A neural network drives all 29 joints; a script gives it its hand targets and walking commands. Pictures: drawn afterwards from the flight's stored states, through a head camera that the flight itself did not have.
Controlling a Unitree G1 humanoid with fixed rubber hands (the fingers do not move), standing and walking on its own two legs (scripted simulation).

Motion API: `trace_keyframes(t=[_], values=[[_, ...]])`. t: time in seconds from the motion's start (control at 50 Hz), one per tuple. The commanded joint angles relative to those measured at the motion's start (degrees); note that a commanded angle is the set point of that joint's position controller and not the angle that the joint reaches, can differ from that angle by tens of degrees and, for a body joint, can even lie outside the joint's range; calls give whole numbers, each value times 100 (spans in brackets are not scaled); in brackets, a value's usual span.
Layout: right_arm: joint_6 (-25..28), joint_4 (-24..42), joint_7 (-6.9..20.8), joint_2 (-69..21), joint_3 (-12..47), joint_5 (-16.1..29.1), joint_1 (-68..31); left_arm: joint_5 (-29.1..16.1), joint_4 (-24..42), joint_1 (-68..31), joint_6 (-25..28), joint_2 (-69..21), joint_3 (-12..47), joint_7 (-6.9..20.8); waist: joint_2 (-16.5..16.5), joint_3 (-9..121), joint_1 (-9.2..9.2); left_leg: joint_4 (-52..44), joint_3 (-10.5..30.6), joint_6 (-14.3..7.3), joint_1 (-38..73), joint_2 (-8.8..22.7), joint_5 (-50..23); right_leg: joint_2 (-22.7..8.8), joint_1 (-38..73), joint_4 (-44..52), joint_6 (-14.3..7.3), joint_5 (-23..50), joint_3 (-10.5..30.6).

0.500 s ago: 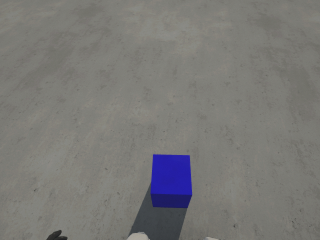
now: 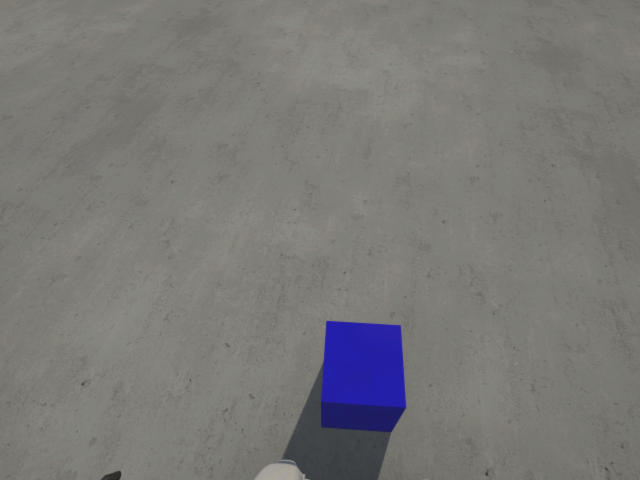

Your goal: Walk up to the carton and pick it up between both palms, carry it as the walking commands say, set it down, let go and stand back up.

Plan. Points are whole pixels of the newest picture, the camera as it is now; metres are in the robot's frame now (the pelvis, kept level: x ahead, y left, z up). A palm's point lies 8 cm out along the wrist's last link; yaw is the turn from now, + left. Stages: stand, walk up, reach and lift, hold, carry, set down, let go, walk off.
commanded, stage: walk up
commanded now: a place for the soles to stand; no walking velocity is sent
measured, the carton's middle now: (359, 378) +0.46 -0.05 -0.62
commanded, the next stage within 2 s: reach and lift in 1.40 s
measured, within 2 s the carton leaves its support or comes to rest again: neither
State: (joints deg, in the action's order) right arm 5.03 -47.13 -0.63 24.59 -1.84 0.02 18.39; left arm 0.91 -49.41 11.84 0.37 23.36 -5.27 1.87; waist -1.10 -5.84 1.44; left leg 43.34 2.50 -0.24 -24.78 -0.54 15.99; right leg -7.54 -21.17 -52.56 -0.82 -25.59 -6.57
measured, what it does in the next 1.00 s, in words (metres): steps on the spot: right foot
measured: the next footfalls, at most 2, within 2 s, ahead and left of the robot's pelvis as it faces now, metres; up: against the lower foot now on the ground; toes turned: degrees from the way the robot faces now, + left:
right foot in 0.26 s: +0.10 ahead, -0.15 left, +0.00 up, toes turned -5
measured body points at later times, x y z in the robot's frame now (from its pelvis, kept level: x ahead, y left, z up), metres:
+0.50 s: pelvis +0.03 -0.02 +0.00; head +0.06 -0.02 +0.45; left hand +0.13 +0.31 -0.10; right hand +0.10 -0.35 -0.10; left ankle +0.06 +0.11 -0.71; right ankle +0.06 -0.15 -0.71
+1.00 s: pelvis +0.04 -0.02 +0.00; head +0.07 -0.01 +0.45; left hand +0.12 +0.30 -0.11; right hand +0.11 -0.35 -0.10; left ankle +0.05 +0.11 -0.71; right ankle +0.06 -0.15 -0.71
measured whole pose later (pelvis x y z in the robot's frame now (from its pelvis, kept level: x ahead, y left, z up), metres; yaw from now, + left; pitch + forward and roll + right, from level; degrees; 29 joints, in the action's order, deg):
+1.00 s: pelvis +0.04 -0.02 +0.00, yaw +1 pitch -1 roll +0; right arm 3.8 -47.1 -1.8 23.7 -1.8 0.0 18.3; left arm 1.0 -48.5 11.7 -0.5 23.4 -5.3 1.9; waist -1.8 -5.1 0.7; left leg 43.7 3.3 0.7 -21.0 -0.7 21.5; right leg -5.6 -21.2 -44.6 -0.2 -22.0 -6.6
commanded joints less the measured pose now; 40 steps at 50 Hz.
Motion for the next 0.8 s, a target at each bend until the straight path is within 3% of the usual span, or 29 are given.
trace_keyframes(t=[0.0, 0.04, 0.08, 0.16, 0.2, 0.22, 0.24, 0.26, 0.28, 0.3, 0.34, 0.38, 0.4, 0.42, 0.44, 0.46, 0.48, 0.5, 0.52, 0.54, 0.56, 0.58, 0.6, 0.62, 0.68, 0.74, 0.78], values=[[152, 138, -212, 1833, -558, -138, 529, -73, 592, -323, -48, 1122, -210, -86, 186, 365, -155, -1997, 3271, -1475, 942, 1607, -172, 193, -1499, -1123, 19, -984, 1006], [96, 156, -220, 1743, -525, -179, 382, -68, 513, -169, -93, 1020, -264, -23, 705, 2, -143, -2020, 2632, -1296, 375, 1288, 433, 175, -1138, -587, -70, -666, 847], [60, 186, -217, 1629, -502, -202, 379, -41, 489, 53, -124, 1009, -281, -2, 1014, 148, -198, -1950, 2390, -1286, 439, 1171, 330, 295, -939, -316, -51, -429, 634], [0, 263, -229, 1625, -494, -210, 381, -33, 567, 87, -53, 997, -296, -54, 1123, 698, -258, -1522, 2277, -1350, 815, 1218, -684, 467, -414, 480, -41, -528, 486], [-54, 333, -218, 1598, -463, -180, 77, -18, 481, 362, 36, 944, -291, -78, 984, 869, -23, -1121, 1783, -1202, 363, 1081, -1058, 569, 557, 1557, -149, 89, 294], [-78, 359, -207, 1365, -371, -140, -70, 41, 419, 493, 102, 1003, -298, -105, 760, 944, 123, -728, 1408, -931, -43, 853, -979, 551, 1172, 2181, -264, 577, 352], [-68, 389, -200, 983, -241, -54, -65, 179, 392, 633, 169, 1336, -352, -138, -52, 1147, 201, 96, 910, -562, -618, 477, -544, -277, 1716, 2715, -546, 481, 1359], [-78, 380, -202, 681, -143, 1, -58, 213, 460, 350, 203, 1680, -392, -151, -1059, 816, 116, 833, -97, -211, -1300, -215, 547, -1300, 1786, 3428, -791, 166, 2325], [-118, 250, -239, 894, -197, -74, 20, 181, 551, -46, 188, 1731, -404, -157, -777, 627, 19, 1317, -205, -88, -1116, -42, 1593, -1736, 1208, 3428, -1156, 157, 2592], [-120, 91, -205, 1157, -293, -70, 144, 136, 559, -159, 185, 1568, -363, -134, -479, 554, -49, 1424, -157, -96, -724, 119, 1559, -1656, 798, 3245, -1250, 250, 2217], [-75, 0, -156, 1116, -289, -41, 339, 74, 613, -496, 151, 1322, -265, -98, -833, 290, -183, 797, -369, -169, -240, 113, 1297, -1207, 312, 2795, -1034, 783, 1203], [10, -179, -152, 989, -267, -79, 635, 38, 676, -549, 84, 1267, -248, -65, -910, 434, -250, -429, -735, -93, 347, -49, 173, -653, 440, 2124, -703, 1070, 572], [51, -233, -186, 964, -255, -99, 739, 10, 652, -442, 50, 1203, -230, -54, -793, 647, -248, -826, -761, -66, 510, -142, -187, -560, 662, 1710, -619, 1540, 456], [75, -262, -225, 1006, -254, -137, 769, -18, 661, -379, 26, 1112, -201, -55, -587, 895, -236, -911, -508, -120, 734, -83, -498, -552, 691, 1294, -530, 1772, 389], [108, -179, -264, 1236, -279, -191, 645, -53, 692, -291, 4, 942, -169, -61, 75, 1038, -148, -1031, 600, -347, 798, 466, -1170, -327, 515, 691, -361, 1574, 277], [129, -17, -268, 1552, -298, -212, 215, -94, 729, -312, -38, 888, -153, -65, 543, 824, 13, -1182, 2032, -795, 637, 1059, -1480, 147, -1, 375, -195, 724, 372], [100, 6, -272, 1698, -332, -157, 48, -118, 668, -337, -80, 872, -155, -74, 481, 655, 44, -1346, 2479, -1202, 294, 1308, -812, 352, 0, 591, -140, -260, 580], [74, 28, -270, 1722, -324, -174, -138, -102, 593, -256, -62, 908, -161, -86, 473, 544, 117, -1404, 2531, -1260, -127, 1329, -252, 385, 295, 844, -161, -422, 658], [41, 73, -255, 1584, -274, -180, -360, -60, 523, -243, -30, 964, -179, -87, 407, 367, 180, -1349, 2261, -1051, -512, 1081, 123, 340, 546, 1191, -231, -284, 760], [20, 124, -235, 1374, -221, -147, -464, -4, 477, -158, 13, 1052, -212, -86, 276, 357, 216, -1106, 1755, -740, -806, 765, 287, 90, 865, 1648, -353, -63, 1015], [12, 159, -207, 1157, -182, -98, -465, 56, 467, -105, 69, 1243, -253, -88, 19, 366, 184, -636, 996, -441, -970, 389, 161, -335, 1037, 2149, -500, 66, 1301], [5, 137, -187, 1009, -171, -55, -386, 91, 461, -95, 113, 1408, -268, -95, -227, 452, 94, -75, 189, -217, -754, 34, -111, -786, 960, 2544, -682, 45, 1576], [-12, 46, -183, 1002, -186, -50, -144, 79, 493, -205, 124, 1467, -269, -99, -306, 575, -30, 128, -212, -142, -345, -19, -53, -1064, 811, 2666, -838, 114, 1649], [-7, -23, -177, 1084, -223, -71, -23, 48, 529, -365, 108, 1401, -242, -97, -207, 663, -94, -12, -239, -166, 84, 44, -4, -1008, 611, 2384, -847, 545, 1336], [47, -68, -195, 1206, -246, -115, 112, -6, 578, -547, 35, 1165, -184, -105, -61, 840, -113, -395, 368, -372, 418, 245, -1311, -373, 513, 1565, -423, 1045, 573], [61, 20, -246, 1434, -260, -141, -51, -48, 568, -433, -18, 1086, -201, -101, 327, 867, 16, -762, 1502, -749, 21, 737, -1085, -24, 645, 1012, -312, 855, 617], [52, 84, -250, 1379, -220, -133, -277, -32, 497, -339, -4, 1099, -203, -98, 306, 759, 116, -868, 1576, -731, -338, 709, -601, -43, 831, 1295, -362, 557, 827]])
